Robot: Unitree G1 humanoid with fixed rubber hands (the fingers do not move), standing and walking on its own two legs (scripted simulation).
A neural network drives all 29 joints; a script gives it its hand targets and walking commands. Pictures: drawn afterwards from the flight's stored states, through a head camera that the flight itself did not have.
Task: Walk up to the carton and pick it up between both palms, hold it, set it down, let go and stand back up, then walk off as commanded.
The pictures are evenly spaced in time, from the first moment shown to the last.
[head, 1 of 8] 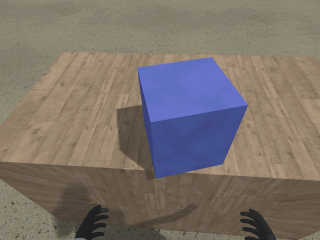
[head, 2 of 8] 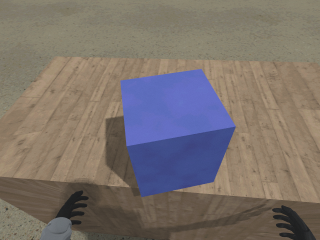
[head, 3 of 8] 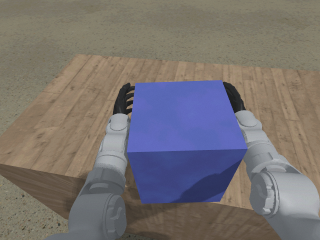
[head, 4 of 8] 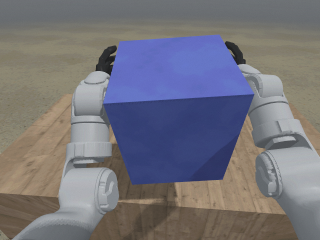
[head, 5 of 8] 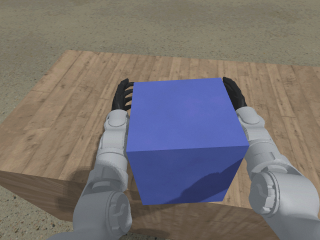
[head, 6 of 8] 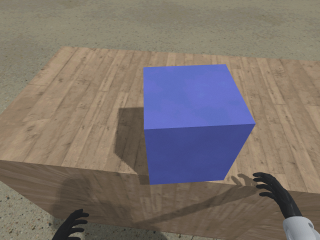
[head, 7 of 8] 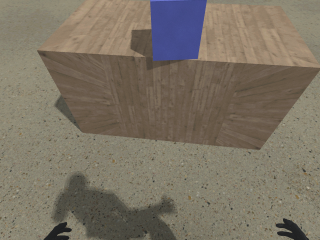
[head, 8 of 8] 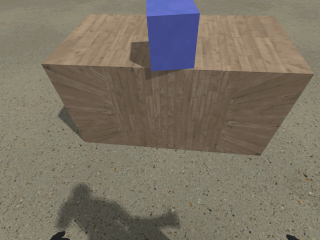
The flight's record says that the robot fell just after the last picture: no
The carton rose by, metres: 0.21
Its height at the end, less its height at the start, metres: +0.00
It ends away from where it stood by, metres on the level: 0.01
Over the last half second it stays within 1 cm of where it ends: yes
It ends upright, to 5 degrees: yes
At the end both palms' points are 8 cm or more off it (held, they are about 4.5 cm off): yes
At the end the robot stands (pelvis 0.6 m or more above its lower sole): yes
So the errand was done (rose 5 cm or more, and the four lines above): yes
